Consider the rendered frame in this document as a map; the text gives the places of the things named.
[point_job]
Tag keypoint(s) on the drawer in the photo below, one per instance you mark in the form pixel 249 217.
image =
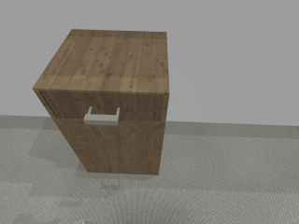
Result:
pixel 76 104

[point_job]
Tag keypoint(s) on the cabinet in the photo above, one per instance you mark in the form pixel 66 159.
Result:
pixel 111 61

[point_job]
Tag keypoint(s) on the handle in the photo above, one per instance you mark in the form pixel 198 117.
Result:
pixel 100 119

